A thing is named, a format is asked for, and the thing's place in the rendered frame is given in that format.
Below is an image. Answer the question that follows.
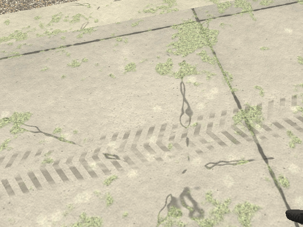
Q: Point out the robot right hand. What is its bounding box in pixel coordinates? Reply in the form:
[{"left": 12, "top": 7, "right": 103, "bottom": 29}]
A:
[{"left": 285, "top": 209, "right": 303, "bottom": 225}]

